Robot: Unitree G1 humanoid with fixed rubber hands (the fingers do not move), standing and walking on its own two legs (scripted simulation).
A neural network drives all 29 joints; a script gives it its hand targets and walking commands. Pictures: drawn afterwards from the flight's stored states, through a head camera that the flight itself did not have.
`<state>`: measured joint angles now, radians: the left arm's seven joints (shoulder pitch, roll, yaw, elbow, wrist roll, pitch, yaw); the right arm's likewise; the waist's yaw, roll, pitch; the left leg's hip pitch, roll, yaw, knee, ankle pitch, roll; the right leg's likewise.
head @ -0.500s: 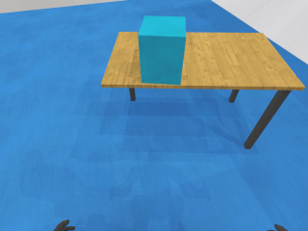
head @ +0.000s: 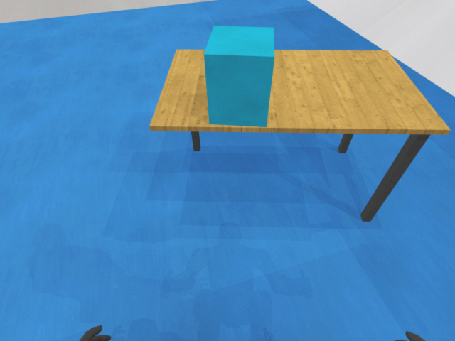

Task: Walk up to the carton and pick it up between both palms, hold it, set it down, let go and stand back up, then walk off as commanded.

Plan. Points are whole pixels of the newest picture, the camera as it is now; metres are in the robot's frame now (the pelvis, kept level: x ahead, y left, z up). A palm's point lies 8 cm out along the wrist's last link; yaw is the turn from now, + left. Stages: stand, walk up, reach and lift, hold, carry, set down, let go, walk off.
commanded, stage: stand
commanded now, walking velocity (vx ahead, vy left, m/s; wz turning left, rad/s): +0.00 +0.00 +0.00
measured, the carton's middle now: (240, 77) +0.92 +0.01 -0.01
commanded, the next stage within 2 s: none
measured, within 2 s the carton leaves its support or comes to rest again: neither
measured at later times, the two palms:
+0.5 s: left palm out of the picture +0.09 +0.29 -0.11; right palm out of the picture +0.09 -0.31 -0.09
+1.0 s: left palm out of the picture +0.09 +0.29 -0.11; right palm out of the picture +0.09 -0.31 -0.09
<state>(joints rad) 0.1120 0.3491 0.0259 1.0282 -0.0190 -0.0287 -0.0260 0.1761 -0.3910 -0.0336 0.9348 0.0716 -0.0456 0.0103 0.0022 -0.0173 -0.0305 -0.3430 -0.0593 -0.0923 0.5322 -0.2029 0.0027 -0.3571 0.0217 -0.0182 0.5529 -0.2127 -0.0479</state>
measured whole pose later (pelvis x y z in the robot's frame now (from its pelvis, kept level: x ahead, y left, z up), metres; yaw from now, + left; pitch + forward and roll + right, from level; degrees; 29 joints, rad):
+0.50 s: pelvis +0.00 +0.00 +0.00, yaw +0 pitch +1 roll +1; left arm 0.12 0.35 0.03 1.03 -0.02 -0.03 -0.03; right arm 0.20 -0.39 -0.03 0.93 0.07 -0.04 0.01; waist 0.00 -0.02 -0.04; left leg -0.34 -0.06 -0.09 0.53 -0.20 0.00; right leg -0.36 0.02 -0.02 0.55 -0.21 -0.05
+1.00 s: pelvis +0.00 +0.00 +0.00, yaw +0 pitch +1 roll +1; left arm 0.12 0.35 0.03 1.03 -0.02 -0.03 -0.03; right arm 0.20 -0.39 -0.03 0.93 0.07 -0.04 0.01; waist 0.00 -0.02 -0.04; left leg -0.34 -0.06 -0.09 0.53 -0.20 0.00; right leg -0.36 0.02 -0.02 0.55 -0.21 -0.05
